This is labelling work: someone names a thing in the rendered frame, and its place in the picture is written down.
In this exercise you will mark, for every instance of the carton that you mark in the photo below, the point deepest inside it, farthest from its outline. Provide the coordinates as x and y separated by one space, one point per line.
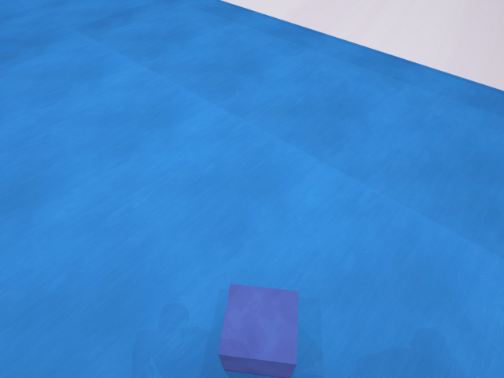
260 331

